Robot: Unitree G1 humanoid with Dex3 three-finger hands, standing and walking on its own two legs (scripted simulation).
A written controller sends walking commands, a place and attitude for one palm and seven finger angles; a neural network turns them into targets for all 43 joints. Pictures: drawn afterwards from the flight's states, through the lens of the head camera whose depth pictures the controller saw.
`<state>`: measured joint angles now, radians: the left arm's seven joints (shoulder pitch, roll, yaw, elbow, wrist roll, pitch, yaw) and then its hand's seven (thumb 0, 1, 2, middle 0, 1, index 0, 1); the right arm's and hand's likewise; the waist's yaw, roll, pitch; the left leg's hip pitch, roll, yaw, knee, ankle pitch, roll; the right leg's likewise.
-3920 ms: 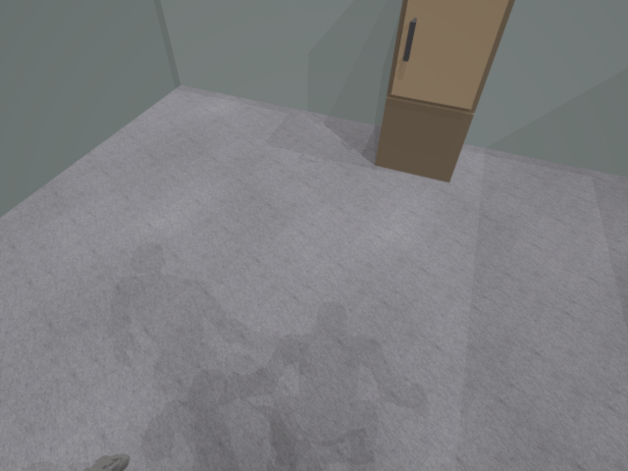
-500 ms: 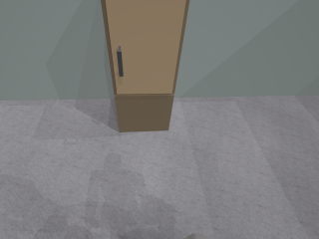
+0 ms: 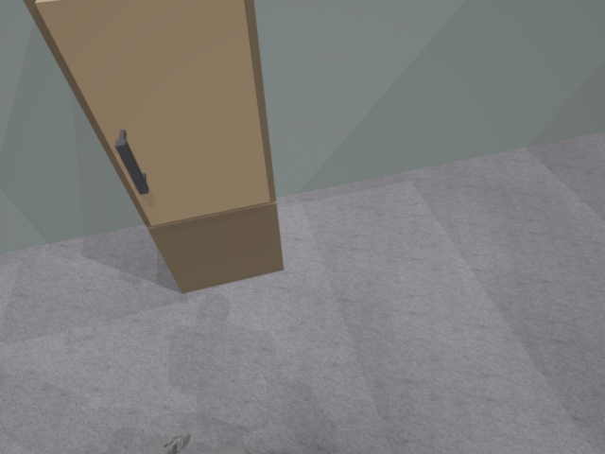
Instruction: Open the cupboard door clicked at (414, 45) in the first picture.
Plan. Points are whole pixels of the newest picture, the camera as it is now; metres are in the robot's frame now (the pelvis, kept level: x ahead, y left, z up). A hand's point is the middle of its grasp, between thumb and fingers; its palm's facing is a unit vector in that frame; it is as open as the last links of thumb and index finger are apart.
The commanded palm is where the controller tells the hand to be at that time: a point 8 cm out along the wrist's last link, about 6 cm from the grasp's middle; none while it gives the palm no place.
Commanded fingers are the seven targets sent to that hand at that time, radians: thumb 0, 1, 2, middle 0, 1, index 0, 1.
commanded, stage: turn to face it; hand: left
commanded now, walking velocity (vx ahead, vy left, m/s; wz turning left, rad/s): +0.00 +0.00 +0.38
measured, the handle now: (133, 162) +0.75 +0.42 -0.09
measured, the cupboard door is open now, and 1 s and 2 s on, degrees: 0 0 0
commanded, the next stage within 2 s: take the last steps up to it in 0.30 s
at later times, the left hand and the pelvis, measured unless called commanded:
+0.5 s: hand out of the picture +0.02 +0.23 -0.17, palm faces +0.21 -0.95 -0.22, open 7.4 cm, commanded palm none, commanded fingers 0.00 0.90 0.90 -0.20 -0.30 -0.20 -0.30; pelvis +0.04 +0.04 +0.01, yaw +9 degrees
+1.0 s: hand out of the picture +0.00 +0.14 -0.16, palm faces +0.36 -0.93 -0.13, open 7.4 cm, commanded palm none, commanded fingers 0.00 0.90 0.90 -0.20 -0.30 -0.20 -0.30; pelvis +0.13 +0.04 +0.01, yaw +14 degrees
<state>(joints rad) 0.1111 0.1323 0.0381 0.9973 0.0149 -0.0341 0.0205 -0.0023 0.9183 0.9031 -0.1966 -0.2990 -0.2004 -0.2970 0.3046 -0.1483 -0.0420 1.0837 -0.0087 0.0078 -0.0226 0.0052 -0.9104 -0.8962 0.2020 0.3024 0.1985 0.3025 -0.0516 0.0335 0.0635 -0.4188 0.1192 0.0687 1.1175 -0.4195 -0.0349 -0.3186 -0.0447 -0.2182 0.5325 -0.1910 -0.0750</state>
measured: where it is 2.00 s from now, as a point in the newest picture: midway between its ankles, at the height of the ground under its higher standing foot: (272, 448)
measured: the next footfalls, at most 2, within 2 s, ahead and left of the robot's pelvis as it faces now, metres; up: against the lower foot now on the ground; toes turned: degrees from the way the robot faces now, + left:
left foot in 0.22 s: +0.06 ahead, +0.13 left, +0.00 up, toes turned +14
right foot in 0.66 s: +0.10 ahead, -0.11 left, +0.00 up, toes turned +4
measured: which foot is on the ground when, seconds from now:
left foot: up 0.00-0.20, down 0.22-0.66, up 0.68-1.00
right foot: down 0.00-0.24, up 0.26-0.64, down 0.66-1.00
